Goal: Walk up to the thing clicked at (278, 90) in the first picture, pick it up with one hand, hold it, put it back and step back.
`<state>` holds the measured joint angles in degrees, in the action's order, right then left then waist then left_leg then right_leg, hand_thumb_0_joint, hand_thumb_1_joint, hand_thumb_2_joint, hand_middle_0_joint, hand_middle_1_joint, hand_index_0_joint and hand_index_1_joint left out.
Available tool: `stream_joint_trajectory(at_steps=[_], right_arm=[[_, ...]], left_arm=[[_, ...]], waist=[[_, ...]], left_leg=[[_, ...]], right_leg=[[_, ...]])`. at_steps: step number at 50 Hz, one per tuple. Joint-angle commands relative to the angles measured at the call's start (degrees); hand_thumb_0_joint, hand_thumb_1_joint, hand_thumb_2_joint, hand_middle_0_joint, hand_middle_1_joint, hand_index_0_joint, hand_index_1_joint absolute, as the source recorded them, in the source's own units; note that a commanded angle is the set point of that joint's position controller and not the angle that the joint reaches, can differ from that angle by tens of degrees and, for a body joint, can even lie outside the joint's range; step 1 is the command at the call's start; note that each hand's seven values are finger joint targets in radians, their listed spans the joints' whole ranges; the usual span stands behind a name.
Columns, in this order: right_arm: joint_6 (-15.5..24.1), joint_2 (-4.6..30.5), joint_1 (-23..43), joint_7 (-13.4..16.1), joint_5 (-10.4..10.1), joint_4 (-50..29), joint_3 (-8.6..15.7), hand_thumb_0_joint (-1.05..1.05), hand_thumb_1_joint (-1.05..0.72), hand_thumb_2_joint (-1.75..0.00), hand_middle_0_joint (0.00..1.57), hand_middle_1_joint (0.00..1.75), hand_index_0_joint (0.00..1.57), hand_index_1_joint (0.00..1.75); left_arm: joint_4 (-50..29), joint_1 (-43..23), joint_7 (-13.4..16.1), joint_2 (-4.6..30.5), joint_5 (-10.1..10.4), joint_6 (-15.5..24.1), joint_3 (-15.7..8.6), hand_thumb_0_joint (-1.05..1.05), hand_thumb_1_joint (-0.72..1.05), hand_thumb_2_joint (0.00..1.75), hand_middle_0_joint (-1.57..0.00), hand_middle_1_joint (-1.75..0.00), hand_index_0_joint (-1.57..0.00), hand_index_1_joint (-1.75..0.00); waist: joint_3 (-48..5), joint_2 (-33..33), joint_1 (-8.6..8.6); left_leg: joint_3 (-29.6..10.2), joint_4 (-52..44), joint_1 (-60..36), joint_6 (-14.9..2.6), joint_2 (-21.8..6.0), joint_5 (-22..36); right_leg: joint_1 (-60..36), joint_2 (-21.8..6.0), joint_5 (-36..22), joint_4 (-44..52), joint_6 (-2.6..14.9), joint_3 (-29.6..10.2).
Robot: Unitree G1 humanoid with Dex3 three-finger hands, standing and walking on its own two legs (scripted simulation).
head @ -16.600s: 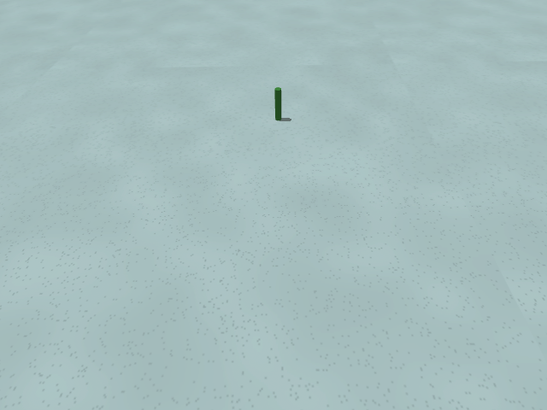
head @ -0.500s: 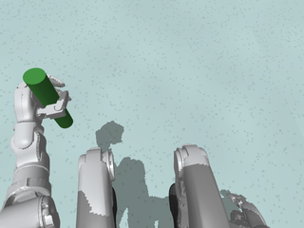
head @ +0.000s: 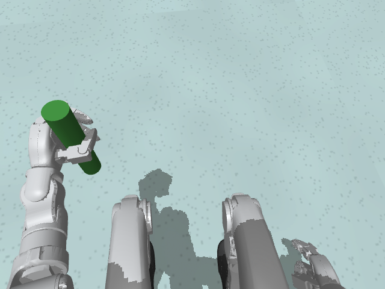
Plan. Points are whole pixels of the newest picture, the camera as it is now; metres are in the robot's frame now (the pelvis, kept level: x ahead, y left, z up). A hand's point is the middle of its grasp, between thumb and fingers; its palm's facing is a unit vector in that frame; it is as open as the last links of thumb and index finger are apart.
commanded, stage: lift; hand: left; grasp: from the side
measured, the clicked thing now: (77, 144) +0.41 +0.24 -0.03
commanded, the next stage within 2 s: hold in 1.62 s
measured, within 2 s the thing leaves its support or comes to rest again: neither
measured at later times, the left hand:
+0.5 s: hand (21, 93) +0.39 +0.22 +0.18, palm faces +0.13 -0.99 -0.07, open 5.6 cm
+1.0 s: hand out of the picture +0.38 +0.21 +0.28, palm faces +0.12 -0.99 -0.04, open 5.6 cm
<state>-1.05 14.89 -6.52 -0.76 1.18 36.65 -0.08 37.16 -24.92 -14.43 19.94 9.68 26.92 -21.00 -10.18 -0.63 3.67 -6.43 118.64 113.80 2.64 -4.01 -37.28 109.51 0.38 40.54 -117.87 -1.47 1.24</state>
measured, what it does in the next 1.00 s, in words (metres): rises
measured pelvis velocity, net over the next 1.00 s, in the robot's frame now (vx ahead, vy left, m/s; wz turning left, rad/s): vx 0.05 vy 0.01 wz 0.07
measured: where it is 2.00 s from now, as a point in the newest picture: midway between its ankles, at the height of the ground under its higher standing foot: (188, 287)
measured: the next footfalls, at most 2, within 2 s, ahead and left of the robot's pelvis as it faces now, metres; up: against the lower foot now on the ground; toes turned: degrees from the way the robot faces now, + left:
none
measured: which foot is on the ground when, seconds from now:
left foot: down 0.00-1.00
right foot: down 0.00-1.00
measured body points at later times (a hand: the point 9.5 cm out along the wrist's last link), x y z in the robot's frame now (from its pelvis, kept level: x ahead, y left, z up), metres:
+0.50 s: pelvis +0.04 +0.01 +0.15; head +0.17 +0.03 +0.58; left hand +0.38 +0.28 +0.19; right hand +0.22 -0.23 +0.03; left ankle +0.09 +0.14 -0.40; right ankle +0.08 -0.13 -0.40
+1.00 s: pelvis +0.05 +0.01 +0.24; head +0.13 +0.02 +0.68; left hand +0.36 +0.27 +0.28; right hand +0.21 -0.23 +0.13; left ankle +0.09 +0.14 -0.40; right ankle +0.08 -0.13 -0.40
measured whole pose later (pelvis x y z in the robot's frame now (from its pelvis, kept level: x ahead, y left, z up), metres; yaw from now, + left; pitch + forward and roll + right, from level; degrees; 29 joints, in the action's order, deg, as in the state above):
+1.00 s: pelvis +0.05 +0.01 +0.24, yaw +4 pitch +16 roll -2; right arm 2.3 13.0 -12.4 2.2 -1.3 36.2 0.0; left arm 21.0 -7.1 -7.5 14.2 10.8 18.4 -9.6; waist -6.6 -1.4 1.4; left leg -2.4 68.7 56.7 1.8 -3.8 -28.2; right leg 52.5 -1.4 30.4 -66.9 -1.5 2.0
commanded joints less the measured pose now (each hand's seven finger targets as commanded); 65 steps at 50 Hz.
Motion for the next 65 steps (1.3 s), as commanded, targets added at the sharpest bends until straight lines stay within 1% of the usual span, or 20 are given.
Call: stream_joint_trajectory(at_steps=[1, 2, 5, 8, 11, 14, 18, 20, 23, 25, 27, 30, 32, 38, 42, 47, 49, 51, 58, 65], right_arm=[[2.05, 10.01, -4.3, 1.44, -0.81, -6.1, 3.75, 0.0, -0.89, -0.89, 0.2, 0.3, 0.2, 0.3], [2.05, 10.04, -4.25, 1.7, -1.03, -6.51, 4.06, 0.0, -0.89, -0.89, 0.2, 0.3, 0.2, 0.3], [2.55, 9.19, -3.33, 2.07, -1.48, -7.12, 3.75, 0.0, -0.88, -0.89, 0.2, 0.3, 0.2, 0.3], [2.73, 9.15, -3.72, 2.57, -2.05, -7.64, 4.14, 0.0, -0.88, -0.89, 0.2, 0.3, 0.2, 0.3], [3.02, 8.65, -3.62, 2.97, -2.32, -7.69, 4.06, 0.0, -0.88, -0.89, 0.2, 0.3, 0.2, 0.3], [3.44, 8.17, -2.96, 3.49, -2.61, -7.54, 3.92, 0.0, -0.88, -0.89, 0.2, 0.3, 0.2, 0.3], [3.9, 7.82, -3.29, 3.75, -3.09, -8.5, 3.77, 0.0, -0.88, -0.89, 0.2, 0.3, 0.2, 0.3], [3.95, 7.6, -4.03, 3.87, -3.08, -7.73, 3.68, 0.0, -0.88, -0.89, 0.2, 0.3, 0.2, 0.3], [4.26, 6.38, -5.59, 4.09, -2.99, -6.69, 3.29, 0.0, -0.88, -0.89, 0.2, 0.3, 0.2, 0.3], [4.73, 6.3, -5.45, 3.91, -2.92, -6.43, 2.96, 0.0, -0.88, -0.89, 0.2, 0.3, 0.2, 0.3], [4.98, 6.82, -5.41, 3.76, -3.0, -5.81, 3.31, 0.0, -0.87, -0.89, 0.2, 0.3, 0.2, 0.3], [4.78, 6.51, -6.3, 3.61, -2.73, -6.77, 3.51, 0.0, -0.88, -0.89, 0.2, 0.3, 0.2, 0.3], [4.76, 5.95, -6.6, 3.39, -2.59, -6.91, 3.22, 0.0, -0.87, -0.89, 0.2, 0.3, 0.2, 0.3], [5.55, 6.33, -5.76, 3.27, -2.74, -6.77, 3.19, 0.0, -0.88, -0.89, 0.2, 0.3, 0.2, 0.3], [5.55, 6.08, -4.92, 3.3, -2.53, -7.57, 2.82, 0.0, -0.88, -0.89, 0.2, 0.3, 0.2, 0.3], [5.96, 6.18, -5.51, 3.6, -2.49, -6.94, 2.89, 0.0, -0.89, -0.89, 0.2, 0.3, 0.2, 0.3], [5.98, 6.22, -5.49, 3.66, -2.53, -7.35, 2.76, 0.0, -0.89, -0.89, 0.2, 0.3, 0.2, 0.3], [5.88, 6.27, -5.87, 3.83, -2.55, -6.91, 2.9, 0.0, -0.89, -0.89, 0.2, 0.3, 0.2, 0.3], [5.92, 5.74, -5.6, 3.91, -2.37, -6.51, 2.69, 0.0, -0.88, -0.89, 0.2, 0.3, 0.2, 0.3], [5.6, 5.26, -5.83, 4.1, -2.12, -5.97, 2.66, 0.0, -0.88, -0.89, 0.2, 0.3, 0.2, 0.3]], left_arm=[[-23.35, -16.69, 0.97, 14.13, 2.78, 3.65, -3.3, 0.0, 0.56, 1.23, -1.29, -1.38, -1.32, -1.35], [-23.16, -12.37, 1.43, 14.25, 2.74, 2.67, -3.57, 0.0, 0.55, 1.23, -1.29, -1.38, -1.32, -1.35], [-22.75, -8.09, 2.18, 7.48, 3.21, 0.23, 1.06, 0.0, 0.6, 1.24, -1.29, -1.39, -1.33, -1.36], [-27.53, -7.74, 3.82, 10.02, 2.64, -1.01, -0.58, 0.0, 0.58, 1.24, -1.28, -1.38, -1.31, -1.35], [-34.69, -7.48, 4.65, 8.73, 2.43, -2.34, 2.73, 0.0, 0.57, 1.24, -1.29, -1.39, -1.32, -1.36], [-28.45, -0.52, 5.99, 6.54, 2.43, -4.62, 2.35, 0.0, 0.56, 1.23, -1.27, -1.37, -1.3, -1.35], [-37.17, 0.21, 7.22, 5.74, 3.32, -5.1, 3.14, 0.0, 0.54, 1.23, -1.27, -1.38, -1.3, -1.35], [-35.4, 3.0, 7.53, 5.58, 1.95, -6.01, 4.94, 0.0, 0.55, 1.24, -1.27, -1.38, -1.3, -1.35], [-38.24, 1.61, 8.57, 6.63, 2.05, -6.1, 4.15, 0.0, 0.56, 1.24, -1.28, -1.38, -1.31, -1.35], [-34.33, 2.42, 7.88, 2.16, 3.09, -6.57, 7.45, 0.0, 0.54, 1.26, -1.29, -1.38, -1.31, -1.36], [-27.39, 5.38, 7.56, 1.54, 3.17, -7.23, 6.76, 0.0, 0.54, 1.26, -1.29, -1.39, -1.32, -1.36], [-35.09, 1.54, 7.78, 6.48, 1.31, -5.91, 5.57, 0.0, 0.51, 1.24, -1.29, -1.38, -1.32, -1.36], [-33.71, 5.37, 7.41, 3.68, 0.95, -6.14, 8.42, 0.0, 0.52, 1.23, -1.29, -1.37, -1.32, -1.34], [-32.18, 1.43, 6.87, 4.52, 2.9, -4.97, 5.39, 0.0, 0.52, 1.21, -1.27, -1.34, -1.3, -1.33], [-29.99, 4.14, 7.15, 1.31, 2.52, -4.24, 7.88, 0.0, 0.56, 1.23, -1.26, -1.34, -1.28, -1.32], [-31.76, 1.98, 6.63, 3.08, 2.24, -3.23, 8.23, 0.0, 0.53, 1.22, -1.28, -1.35, -1.3, -1.33], [-28.82, 3.57, 6.34, -0.07, 2.81, -3.5, 9.88, 0.0, 0.53, 1.23, -1.28, -1.35, -1.3, -1.34], [-31.0, 1.95, 6.94, 2.41, 3.0, -3.33, 7.52, 0.0, 0.52, 1.24, -1.29, -1.36, -1.31, -1.35], [-25.97, 3.09, 7.02, -0.47, 2.83, -3.62, 9.06, 0.0, 0.53, 1.26, -1.28, -1.37, -1.3, -1.36], [-29.95, 0.52, 6.39, 1.88, 3.09, -2.44, 7.34, 0.0, 0.55, 1.27, -1.27, -1.36, -1.29, -1.35]], waist=[[-36.83, -7.68, -1.23], [-37.07, -6.74, -1.84], [-34.0, -5.76, -0.56], [-34.99, -5.85, -1.64], [-34.99, -7.59, -1.7], [-30.21, -3.71, -1.16], [-31.56, -5.91, -2.55], [-29.58, -5.96, -2.08], [-29.47, -5.08, -1.85], [-24.68, -4.12, -0.28], [-21.39, -1.48, -0.09], [-23.63, -4.37, -1.87], [-22.45, -3.89, -1.47], [-19.38, -4.26, -2.07], [-16.82, -4.0, -2.04], [-16.55, -3.91, -1.76], [-15.53, -1.88, -1.0], [-16.62, -2.74, -2.09], [-12.23, -0.77, -1.57], [-13.05, -2.0, -2.55]], left_leg=[[3.25, -18.52, -30.82, -3.65, 1.88, 3.86], [3.36, -19.5, -32.12, -3.71, 1.87, 4.3], [3.04, -22.18, -34.38, -3.59, 1.79, 5.06], [2.89, -24.77, -38.07, -3.59, 1.72, 6.14], [2.25, -29.11, -44.05, -3.17, 1.74, 5.83], [2.26, -31.81, -44.04, -3.5, 1.87, 6.73], [1.71, -37.26, -51.85, -3.12, 1.93, 8.88], [1.62, -39.27, -55.35, -2.95, 1.78, 12.16], [2.36, -41.07, -58.98, -3.27, 2.06, 18.6], [2.14, -42.66, -58.77, -3.37, 2.04, 19.04], [2.32, -43.74, -58.47, -3.69, 1.96, 20.12], [3.38, -46.74, -63.99, -3.34, 2.21, 22.01], [3.73, -48.88, -66.05, -3.19, 2.43, 22.96], [3.52, -54.17, -68.45, -2.81, 2.36, 19.22], [3.92, -58.28, -71.34, -2.58, 2.56, 16.98], [4.27, -60.82, -74.64, -2.58, 2.56, 16.3], [4.14, -61.89, -75.48, -2.69, 2.45, 17.04], [4.6, -62.47, -77.05, -2.55, 2.53, 18.48], [5.03, -65.79, -78.3, -2.58, 2.5, 18.71], [6.05, -67.77, -81.43, -2.57, 2.77, 21.5]], right_leg=[[-19.75, 0.74, -7.49, 20.16, 3.45, 1.12], [-21.39, 0.7, -7.51, 21.95, 3.27, 0.72], [-23.0, 0.59, -8.77, 24.51, 3.12, 0.77], [-26.57, 0.36, -10.1, 27.19, 3.08, 0.58], [-29.0, 0.11, -10.29, 30.29, 3.23, 0.52], [-33.15, 0.13, -11.45, 34.05, 2.68, 0.43], [-37.85, 0.1, -13.51, 37.2, 2.87, 0.89], [-39.48, 0.04, -16.18, 38.85, 2.76, 1.12], [-45.23, 0.22, -21.97, 42.07, 2.45, 1.21], [-45.64, 0.4, -22.53, 43.55, 2.39, 1.63], [-48.2, 0.41, -23.99, 45.48, 2.16, 1.63], [-53.56, -0.06, -25.97, 49.15, 2.21, 0.77], [-56.18, -0.06, -27.25, 51.3, 2.11, 0.93], [-58.75, -0.1, -23.59, 55.34, 2.4, 1.14], [-60.41, -0.06, -21.51, 58.36, 2.42, 1.28], [-63.41, -0.08, -21.23, 61.34, 2.21, 1.23], [-64.3, 0.13, -22.13, 62.49, 2.1, 1.39], [-66.33, -0.05, -23.4, 63.47, 2.06, 1.08], [-69.34, 0.13, -23.81, 66.57, 1.89, 1.28], [-74.94, -0.16, -26.6, 69.24, 1.66, 0.54]])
